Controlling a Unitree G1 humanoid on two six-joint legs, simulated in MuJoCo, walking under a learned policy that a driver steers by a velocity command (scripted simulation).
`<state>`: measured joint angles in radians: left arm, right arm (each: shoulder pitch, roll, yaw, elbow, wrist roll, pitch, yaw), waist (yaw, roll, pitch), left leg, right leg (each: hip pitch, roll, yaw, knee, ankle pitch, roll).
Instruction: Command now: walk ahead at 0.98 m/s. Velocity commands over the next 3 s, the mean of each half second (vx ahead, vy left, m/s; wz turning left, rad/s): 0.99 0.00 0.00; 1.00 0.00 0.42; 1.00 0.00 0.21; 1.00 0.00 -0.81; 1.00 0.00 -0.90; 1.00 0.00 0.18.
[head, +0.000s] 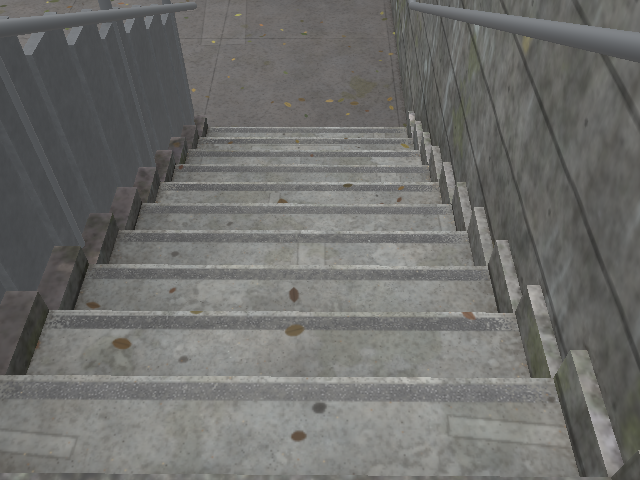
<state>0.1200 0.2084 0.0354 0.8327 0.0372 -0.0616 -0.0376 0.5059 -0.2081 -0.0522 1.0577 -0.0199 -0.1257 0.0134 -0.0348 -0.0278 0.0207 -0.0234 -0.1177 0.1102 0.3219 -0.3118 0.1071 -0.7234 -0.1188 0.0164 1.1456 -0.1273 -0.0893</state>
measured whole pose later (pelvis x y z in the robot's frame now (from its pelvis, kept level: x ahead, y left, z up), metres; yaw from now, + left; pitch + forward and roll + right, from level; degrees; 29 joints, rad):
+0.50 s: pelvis +0.47 -0.01 -0.01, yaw +0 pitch -2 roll -1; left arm 0.57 0.29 0.07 1.07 -0.02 -0.13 0.01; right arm 0.10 -0.28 -0.05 0.85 -0.03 -0.06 0.03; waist 0.07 0.01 0.04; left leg -0.66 0.12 -0.06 0.76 0.21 0.06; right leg -0.03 0.09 -0.06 0.48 -0.42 -0.09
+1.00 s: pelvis +0.95 +0.04 -0.30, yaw +14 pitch -2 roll +0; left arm 0.14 0.22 0.02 0.82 0.04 -0.10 -0.01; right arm 0.63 -0.20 -0.05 1.12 0.01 -0.06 -0.03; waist -0.04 0.00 -0.01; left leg -0.24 -0.16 -0.10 1.66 -0.69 0.15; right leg -0.36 -0.01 -0.02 0.65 0.06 -0.03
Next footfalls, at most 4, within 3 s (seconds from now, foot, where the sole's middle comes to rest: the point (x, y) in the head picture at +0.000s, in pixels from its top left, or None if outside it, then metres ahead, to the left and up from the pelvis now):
0.20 right None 0.40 -0.08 -0.77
0.68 left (283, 421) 0.70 0.10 -0.92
0.98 right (341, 327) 1.06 -0.06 -1.07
1.32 left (246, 295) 1.30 0.25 -1.23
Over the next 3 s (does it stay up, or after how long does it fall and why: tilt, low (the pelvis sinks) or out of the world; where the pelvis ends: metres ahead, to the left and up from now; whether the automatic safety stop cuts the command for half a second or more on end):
stays up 2.59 0.03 -1.10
